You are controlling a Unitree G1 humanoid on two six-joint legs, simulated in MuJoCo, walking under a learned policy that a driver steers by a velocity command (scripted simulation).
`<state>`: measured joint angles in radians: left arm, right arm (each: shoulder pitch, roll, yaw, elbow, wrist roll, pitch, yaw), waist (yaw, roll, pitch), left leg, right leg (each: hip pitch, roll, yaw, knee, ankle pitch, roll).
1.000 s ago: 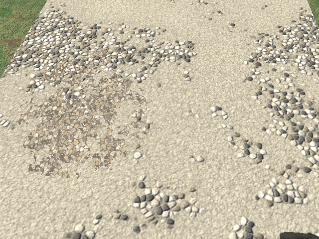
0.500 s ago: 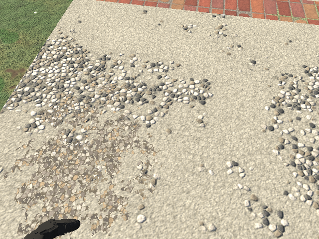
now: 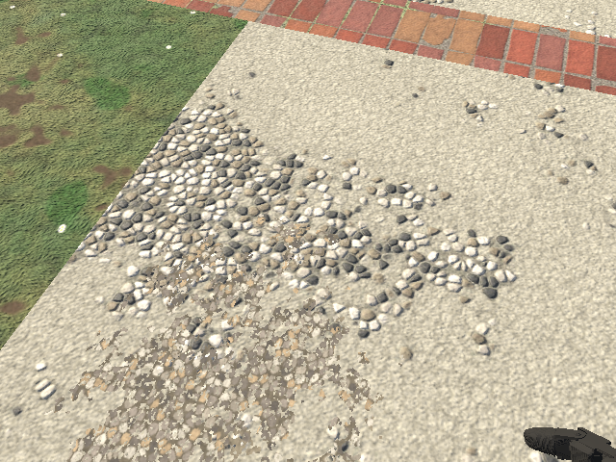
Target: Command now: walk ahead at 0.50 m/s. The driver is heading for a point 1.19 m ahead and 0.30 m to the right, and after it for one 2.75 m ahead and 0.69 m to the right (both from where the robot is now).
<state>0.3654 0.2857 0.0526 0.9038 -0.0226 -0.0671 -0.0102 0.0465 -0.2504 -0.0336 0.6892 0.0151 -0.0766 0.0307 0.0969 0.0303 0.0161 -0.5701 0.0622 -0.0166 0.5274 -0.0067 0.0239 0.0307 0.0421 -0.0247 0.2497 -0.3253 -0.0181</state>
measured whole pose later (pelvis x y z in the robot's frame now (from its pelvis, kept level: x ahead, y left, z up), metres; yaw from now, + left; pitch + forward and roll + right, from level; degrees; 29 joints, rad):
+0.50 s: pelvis +0.27 +0.02 +0.00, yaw -5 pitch +2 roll +2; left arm 0.09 0.26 0.03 0.79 -0.02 -0.06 -0.04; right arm 0.34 -0.28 -0.06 0.87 0.00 -0.08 0.00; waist -0.07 -0.05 0.01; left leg 0.05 -0.05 0.11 0.19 -0.28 0.03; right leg -0.64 -0.08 0.02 0.61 0.05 -0.02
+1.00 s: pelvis +0.55 -0.06 +0.01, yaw -21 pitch +3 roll +0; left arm 0.35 0.28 0.07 0.76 -0.03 -0.04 0.01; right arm 0.03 -0.28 -0.04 0.71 0.00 -0.10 0.01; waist 0.08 0.03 0.02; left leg -0.60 0.04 -0.10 0.53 0.04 -0.05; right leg -0.11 0.11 0.17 0.38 -0.30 -0.08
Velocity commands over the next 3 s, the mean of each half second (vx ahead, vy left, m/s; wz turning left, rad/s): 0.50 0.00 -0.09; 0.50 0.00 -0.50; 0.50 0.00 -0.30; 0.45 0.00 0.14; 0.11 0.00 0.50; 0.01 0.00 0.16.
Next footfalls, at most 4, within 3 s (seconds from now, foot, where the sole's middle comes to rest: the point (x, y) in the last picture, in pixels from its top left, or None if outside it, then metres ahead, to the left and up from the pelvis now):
0.04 left None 0.20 0.13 -0.77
0.60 right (407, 457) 0.49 -0.13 -0.77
1.08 left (357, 318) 0.81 -0.01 -0.77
1.56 right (499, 294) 0.92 -0.36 -0.77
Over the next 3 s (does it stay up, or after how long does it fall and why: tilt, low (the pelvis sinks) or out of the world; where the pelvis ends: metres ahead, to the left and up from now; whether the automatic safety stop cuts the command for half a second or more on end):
stays up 1.16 -0.36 0.00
